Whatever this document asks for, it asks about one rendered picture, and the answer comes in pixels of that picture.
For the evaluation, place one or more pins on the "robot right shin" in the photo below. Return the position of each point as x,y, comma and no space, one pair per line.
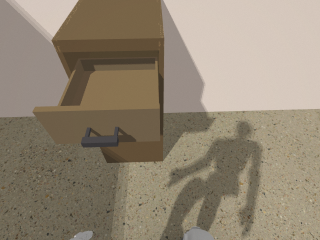
195,227

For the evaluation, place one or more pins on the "drawer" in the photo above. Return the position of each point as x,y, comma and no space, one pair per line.
104,93

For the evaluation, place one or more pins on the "handle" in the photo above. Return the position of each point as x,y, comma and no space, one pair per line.
100,141

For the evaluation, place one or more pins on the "robot right thigh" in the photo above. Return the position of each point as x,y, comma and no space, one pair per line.
197,234

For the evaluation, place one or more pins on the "cabinet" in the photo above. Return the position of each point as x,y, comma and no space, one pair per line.
117,29

